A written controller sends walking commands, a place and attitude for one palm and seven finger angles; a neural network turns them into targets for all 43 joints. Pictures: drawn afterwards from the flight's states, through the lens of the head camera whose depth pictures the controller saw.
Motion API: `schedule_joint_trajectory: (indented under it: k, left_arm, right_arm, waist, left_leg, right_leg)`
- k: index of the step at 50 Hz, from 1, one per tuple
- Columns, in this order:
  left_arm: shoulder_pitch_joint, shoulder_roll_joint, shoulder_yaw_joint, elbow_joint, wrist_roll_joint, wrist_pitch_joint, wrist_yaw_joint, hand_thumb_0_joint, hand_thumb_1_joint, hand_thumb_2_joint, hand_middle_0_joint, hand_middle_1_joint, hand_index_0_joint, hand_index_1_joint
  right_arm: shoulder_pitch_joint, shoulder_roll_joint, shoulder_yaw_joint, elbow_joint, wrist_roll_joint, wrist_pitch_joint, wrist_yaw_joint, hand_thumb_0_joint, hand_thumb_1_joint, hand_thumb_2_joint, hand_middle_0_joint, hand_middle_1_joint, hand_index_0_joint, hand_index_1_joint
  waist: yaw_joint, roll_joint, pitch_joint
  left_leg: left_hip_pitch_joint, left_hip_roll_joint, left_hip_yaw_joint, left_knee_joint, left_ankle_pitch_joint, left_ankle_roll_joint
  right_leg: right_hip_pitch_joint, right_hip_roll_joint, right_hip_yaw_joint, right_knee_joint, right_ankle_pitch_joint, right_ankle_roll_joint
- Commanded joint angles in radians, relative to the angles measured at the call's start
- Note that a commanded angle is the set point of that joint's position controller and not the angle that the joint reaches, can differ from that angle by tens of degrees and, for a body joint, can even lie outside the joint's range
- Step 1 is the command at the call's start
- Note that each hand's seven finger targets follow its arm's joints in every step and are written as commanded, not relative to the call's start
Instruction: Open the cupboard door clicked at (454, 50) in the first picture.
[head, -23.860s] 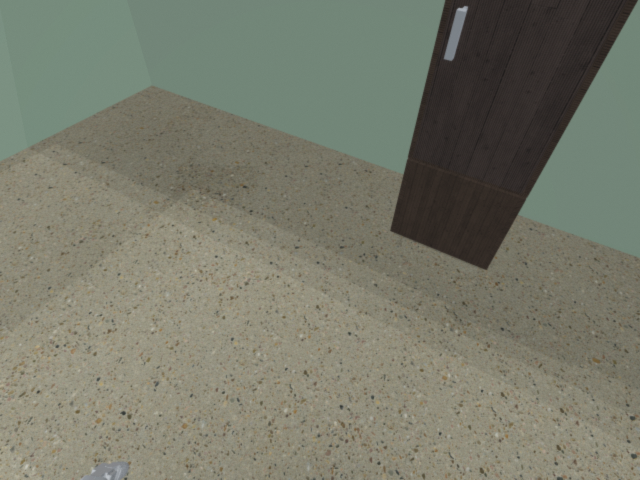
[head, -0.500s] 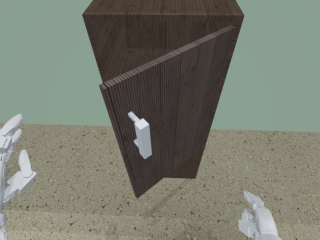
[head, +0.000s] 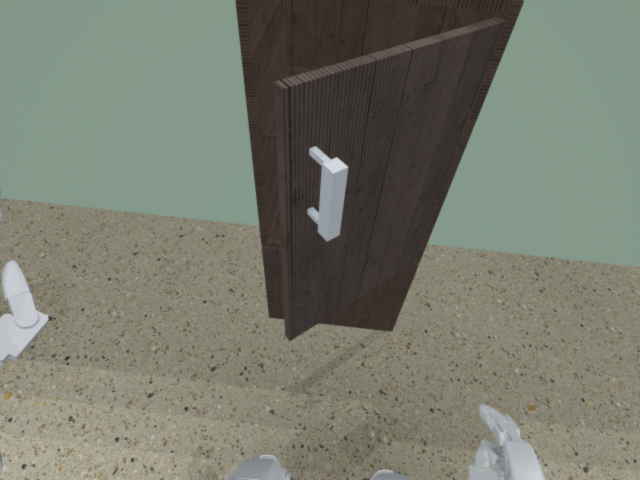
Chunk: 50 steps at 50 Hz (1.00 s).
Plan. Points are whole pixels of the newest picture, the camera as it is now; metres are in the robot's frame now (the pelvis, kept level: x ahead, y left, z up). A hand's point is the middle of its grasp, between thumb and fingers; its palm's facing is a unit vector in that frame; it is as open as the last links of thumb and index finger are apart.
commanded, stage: step back with the hand held close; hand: left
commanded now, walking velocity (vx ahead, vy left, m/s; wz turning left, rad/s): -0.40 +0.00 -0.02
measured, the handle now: (322, 194) +0.45 +0.03 +0.11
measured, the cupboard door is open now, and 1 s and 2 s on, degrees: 42 42 42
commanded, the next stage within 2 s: stop stepping back and stand still in 0.18 s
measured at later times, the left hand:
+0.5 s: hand out of the picture +0.09 +0.24 +0.19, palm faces +0.41 -0.80 -0.43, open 7.4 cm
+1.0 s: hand out of the picture +0.03 +0.20 +0.18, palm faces +0.37 -0.80 -0.47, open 7.4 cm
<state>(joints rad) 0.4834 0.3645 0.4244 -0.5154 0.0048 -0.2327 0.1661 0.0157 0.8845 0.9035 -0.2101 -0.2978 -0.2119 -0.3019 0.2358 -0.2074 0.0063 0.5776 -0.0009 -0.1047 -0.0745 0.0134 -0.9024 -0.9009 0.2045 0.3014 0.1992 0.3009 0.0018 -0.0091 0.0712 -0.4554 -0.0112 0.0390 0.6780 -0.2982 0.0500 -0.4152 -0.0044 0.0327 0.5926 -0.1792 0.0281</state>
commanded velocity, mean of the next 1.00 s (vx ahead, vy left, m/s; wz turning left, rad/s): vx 0.06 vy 0.03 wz -0.02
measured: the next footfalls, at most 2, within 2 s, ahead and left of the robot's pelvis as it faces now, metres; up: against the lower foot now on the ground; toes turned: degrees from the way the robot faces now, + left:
right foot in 0.26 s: -0.09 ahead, -0.11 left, +0.00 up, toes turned +1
left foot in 0.52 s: -0.13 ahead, +0.10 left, +0.00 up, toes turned +1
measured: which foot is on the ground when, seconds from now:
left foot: down 0.00-0.26, up 0.28-0.50, down 0.52-0.86, up 0.88-1.00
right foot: down 0.00-0.04, up 0.06-0.24, down 0.26-0.60, up 0.62-0.82, down 0.84-1.00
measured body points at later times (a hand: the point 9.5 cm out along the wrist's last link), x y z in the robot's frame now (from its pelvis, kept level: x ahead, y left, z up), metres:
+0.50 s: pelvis -0.12 -0.02 +0.02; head -0.11 +0.00 +0.47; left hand +0.06 +0.28 +0.21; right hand +0.05 -0.26 -0.05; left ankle -0.16 +0.10 -0.70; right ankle -0.13 -0.11 -0.72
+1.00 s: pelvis -0.19 -0.04 +0.02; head -0.19 -0.05 +0.47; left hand +0.00 +0.25 +0.20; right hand -0.08 -0.29 -0.09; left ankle -0.19 +0.10 -0.64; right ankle -0.19 -0.08 -0.72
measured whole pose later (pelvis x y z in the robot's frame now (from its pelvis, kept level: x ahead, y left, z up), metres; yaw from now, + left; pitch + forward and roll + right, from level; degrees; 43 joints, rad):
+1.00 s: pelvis -0.19 -0.04 +0.02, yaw -4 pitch -1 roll +2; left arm 0.53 0.37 0.39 -0.39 -0.01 -0.23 0.14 0.02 0.88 0.90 -0.21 -0.30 -0.21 -0.30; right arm 0.27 -0.20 0.00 0.70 -0.01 -0.11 -0.05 0.02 -0.90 -0.90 0.21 0.30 0.20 0.30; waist -0.01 -0.02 -0.01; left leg -0.46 0.00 0.02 1.07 -0.31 0.00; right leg -0.22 0.05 -0.09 0.49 -0.27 -0.11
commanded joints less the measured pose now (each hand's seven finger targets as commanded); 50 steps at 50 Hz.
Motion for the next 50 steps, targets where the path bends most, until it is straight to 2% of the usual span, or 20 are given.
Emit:
schedule_joint_trajectory:
  k: [1, 2, 4, 8, 11, 12, 13, 14, 16, 19, 23, 25, 28, 30, 33, 40, 41, 43, 47, 50]
  left_arm:
    - [-0.037, 0.225, 0.163, -0.278, -0.01, -0.085, 0.028, 0.0, 0.9, 0.9, -0.2, -0.3, -0.2, -0.3]
    - [-0.017, 0.238, 0.191, -0.261, -0.005, -0.088, 0.029, 0.0, 0.9, 0.9, -0.2, -0.3, -0.2, -0.3]
    - [-0.024, 0.241, 0.204, -0.261, -0.007, -0.091, 0.027, 0.0, 0.9, 0.9, -0.2, -0.3, -0.2, -0.3]
    - [0.071, 0.187, 0.168, -0.126, -0.037, -0.073, 0.019, 0.0, 0.9, 0.9, -0.2, -0.3, -0.2, -0.3]
    - [-0.014, 0.167, 0.106, -0.148, -0.054, -0.066, 0.011, 0.0, 0.9, 0.9, -0.2, -0.3, -0.2, -0.3]
    - [-0.065, 0.185, 0.099, -0.166, -0.05, -0.069, 0.009, 0.0, 0.9, 0.9, -0.2, -0.3, -0.2, -0.3]
    - [-0.117, 0.187, 0.073, -0.181, -0.048, -0.076, 0.004, 0.0, 0.9, 0.9, -0.2, -0.3, -0.2, -0.3]
    - [-0.156, 0.245, 0.086, -0.185, -0.034, -0.077, 0.009, 0.0, 0.9, 0.9, -0.2, -0.3, -0.2, -0.3]
    - [-0.179, 0.241, 0.074, -0.193, -0.015, -0.078, 0.017, 0.0, 0.9, 0.9, -0.2, -0.3, -0.2, -0.3]
    - [-0.069, 0.258, 0.134, -0.182, -0.026, -0.047, 0.013, 0.0, 0.9, 0.9, -0.2, -0.3, -0.2, -0.3]
    - [-0.011, 0.231, 0.143, -0.181, -0.033, -0.039, 0.025, 0.0, 0.9, 0.9, -0.2, -0.3, -0.2, -0.3]
    - [0.027, 0.217, 0.138, -0.19, -0.044, -0.037, 0.027, 0.0, 0.9, 0.9, -0.2, -0.3, -0.2, -0.3]
    - [0.137, 0.237, 0.157, -0.154, -0.05, -0.027, 0.02, 0.0, 0.9, 0.9, -0.2, -0.3, -0.2, -0.3]
    - [0.114, 0.237, 0.14, -0.211, -0.051, -0.025, 0.009, 0.0, 0.9, 0.9, -0.2, -0.3, -0.2, -0.3]
    - [0.012, 0.218, 0.105, -0.22, -0.029, -0.028, 0.011, 0.0, 0.9, 0.9, -0.2, -0.3, -0.2, -0.3]
    - [-0.045, 0.216, 0.087, -0.097, -0.011, -0.01, 0.016, 0.0, 0.9, 0.9, -0.2, -0.3, -0.2, -0.3]
    - [-0.031, 0.229, 0.099, -0.095, -0.009, -0.014, 0.015, 0.0, 0.9, 0.9, -0.2, -0.3, -0.2, -0.3]
    - [-0.044, 0.266, 0.115, -0.103, -0.017, -0.015, 0.006, 0.0, 0.9, 0.9, -0.2, -0.3, -0.2, -0.3]
    - [-0.047, 0.255, 0.136, -0.098, -0.022, -0.065, -0.001, 0.0, 0.9, 0.9, -0.2, -0.3, -0.2, -0.3]
    - [-0.034, 0.237, 0.121, -0.077, -0.016, -0.091, 0.001, 0.0, 0.9, 0.9, -0.2, -0.3, -0.2, -0.3]
  right_arm:
    - [-0.094, -0.146, -0.059, -0.157, 0.001, -0.076, -0.015, 0.0, -0.9, -0.9, 0.2, 0.3, 0.2, 0.3]
    - [-0.106, -0.15, -0.063, -0.155, -0.002, -0.081, -0.017, 0.0, -0.9, -0.9, 0.2, 0.3, 0.2, 0.3]
    - [-0.095, -0.131, -0.069, -0.151, -0.005, -0.093, -0.01, 0.0, -0.9, -0.9, 0.2, 0.3, 0.2, 0.3]
    - [-0.108, -0.129, -0.08, -0.127, 0.01, -0.104, 0.008, 0.0, -0.9, -0.9, 0.2, 0.3, 0.2, 0.3]
    - [-0.129, -0.125, -0.068, -0.088, -0.005, -0.105, 0.02, 0.0, -0.9, -0.9, 0.2, 0.3, 0.2, 0.3]
    - [-0.146, -0.124, -0.072, -0.085, -0.006, -0.103, 0.019, 0.0, -0.9, -0.9, 0.2, 0.3, 0.2, 0.3]
    - [-0.14, -0.105, -0.069, -0.078, -0.001, -0.099, 0.025, 0.0, -0.9, -0.9, 0.2, 0.3, 0.2, 0.3]
    - [-0.139, -0.09, -0.07, -0.062, 0.003, -0.089, 0.028, 0.0, -0.9, -0.9, 0.2, 0.3, 0.2, 0.3]
    - [-0.136, -0.113, -0.069, -0.062, 0.009, -0.099, 0.033, 0.0, -0.9, -0.9, 0.2, 0.3, 0.2, 0.3]
    - [-0.152, -0.076, -0.028, -0.102, 0.007, -0.075, 0.008, 0.0, -0.9, -0.9, 0.2, 0.3, 0.2, 0.3]
    - [-0.116, -0.085, -0.019, -0.091, -0.002, -0.085, -0.004, 0.0, -0.9, -0.9, 0.2, 0.3, 0.2, 0.3]
    - [-0.095, -0.113, -0.035, -0.103, 0.003, -0.09, -0.002, 0.0, -0.9, -0.9, 0.2, 0.3, 0.2, 0.3]
    - [-0.081, -0.145, -0.061, -0.131, 0.023, -0.073, 0.008, 0.0, -0.9, -0.9, 0.2, 0.3, 0.2, 0.3]
    - [-0.083, -0.124, -0.045, -0.117, 0.001, -0.066, 0.011, 0.0, -0.9, -0.9, 0.2, 0.3, 0.2, 0.3]
    - [-0.096, -0.134, -0.046, -0.095, -0.012, -0.089, 0.003, 0.0, -0.9, -0.9, 0.2, 0.3, 0.2, 0.3]
    - [-0.114, -0.14, -0.044, -0.075, -0.01, -0.078, -0.014, 0.0, -0.9, -0.9, 0.2, 0.3, 0.2, 0.3]
    - [-0.113, -0.135, -0.048, -0.075, -0.012, -0.074, -0.013, 0.0, -0.9, -0.9, 0.2, 0.3, 0.2, 0.3]
    - [-0.132, -0.123, -0.058, -0.09, -0.008, -0.064, -0.005, 0.0, -0.9, -0.9, 0.2, 0.3, 0.2, 0.3]
    - [-0.089, -0.122, -0.06, -0.048, -0.009, -0.065, 0.012, 0.0, -0.9, -0.9, 0.2, 0.3, 0.2, 0.3]
    - [-0.106, -0.105, -0.05, -0.048, -0.007, -0.064, 0.007, 0.0, -0.9, -0.9, 0.2, 0.3, 0.2, 0.3]
  waist:
    - [-0.006, 0.179, -0.154]
    - [0.008, 0.263, -0.171]
    - [0.009, 0.252, -0.193]
    - [-0.001, 0.208, -0.124]
    - [-0.003, 0.19, -0.08]
    - [-0.003, 0.158, -0.052]
    - [-0.003, 0.0, -0.062]
    - [0.006, -0.241, -0.067]
    - [0.006, -0.248, -0.123]
    - [0.001, -0.095, -0.199]
    - [-0.002, -0.014, -0.231]
    - [-0.005, 0.025, -0.267]
    - [-0.006, 0.092, -0.297]
    - [-0.024, 0.271, -0.2]
    - [-0.026, 0.211, -0.039]
    - [-0.014, 0.174, -0.017]
    - [-0.005, 0.094, -0.043]
    - [0.009, -0.251, -0.056]
    - [-0.02, -0.008, -0.102]
    - [-0.016, -0.016, -0.092]
  left_leg:
    - [-0.129, 0.157, -0.216, -0.353, -0.367, 0.029]
    - [-0.229, 0.228, -0.273, -0.444, -0.44, 0.054]
    - [-0.262, 0.316, -0.308, -0.495, -0.36, 0.095]
    - [-0.169, 0.324, -0.209, -0.499, -0.339, 0.07]
    - [-0.063, 0.285, -0.162, -0.457, -0.271, 0.008]
    - [-0.018, 0.241, -0.117, -0.376, -0.24, -0.018]
    - [0.062, 0.142, -0.06, -0.173, -0.186, -0.068]
    - [0.129, 0.037, 0.004, 0.193, -0.098, -0.115]
    - [-0.018, -0.013, -0.093, 0.452, -0.105, -0.085]
    - [-0.016, 0.009, -0.033, 0.253, -0.075, -0.073]
    - [0.159, -0.014, 0.018, -0.207, -0.001, -0.039]
    - [0.28, 0.071, -0.038, -0.379, 0.206, -0.022]
    - [0.442, 0.182, -0.107, -0.23, 0.637, 0.0]
    - [0.388, 0.203, -0.16, -0.312, 0.596, -0.015]
    - [0.17, 0.292, -0.275, -0.468, 0.016, 0.08]
    - [-0.04, 0.203, -0.142, -0.383, -0.352, 0.062]
    - [-0.075, 0.155, -0.102, -0.254, -0.313, 0.041]
    - [-0.215, -0.002, 0.005, 0.275, -0.219, -0.02]
    - [-0.16, 0.047, -0.065, 0.46, -0.014, -0.056]
    - [-0.121, 0.05, -0.026, 0.349, 0.048, -0.053]
  right_leg:
    - [0.189, 0.009, 0.041, 0.054, -0.141, -0.02]
    - [0.299, 0.051, -0.01, 0.199, -0.119, -0.002]
    - [0.341, 0.07, -0.023, 0.394, -0.188, 0.003]
    - [0.238, 0.08, -0.059, 0.337, -0.308, -0.019]
    - [0.194, 0.06, -0.057, 0.03, -0.362, -0.049]
    - [0.142, 0.028, 0.002, -0.136, -0.338, -0.067]
    - [0.029, -0.082, 0.209, -0.329, -0.406, -0.116]
    - [-0.166, -0.323, 0.527, -0.498, -0.375, -0.179]
    - [0.027, -0.275, 0.302, -0.32, 0.275, -0.076]
    - [0.238, -0.223, 0.181, -0.159, 0.526, -0.145]
    - [0.319, -0.167, 0.169, -0.162, 0.382, -0.113]
    - [0.348, -0.078, 0.116, -0.097, 0.3, -0.058]
    - [0.2, 0.008, 0.031, -0.017, 0.158, -0.041]
    - [0.076, 0.035, -0.082, 0.07, -0.128, -0.027]
    - [0.047, 0.021, -0.082, 0.2, -0.266, -0.02]
    - [0.333, 0.026, -0.133, -0.097, -0.222, -0.041]
    - [0.386, -0.008, -0.042, -0.179, -0.242, -0.07]
    - [0.347, -0.342, 0.54, -0.423, -0.376, -0.23]
    - [0.272, -0.292, 0.322, -0.365, -0.138, -0.159]
    - [0.268, -0.252, 0.176, -0.35, 0.091, -0.117]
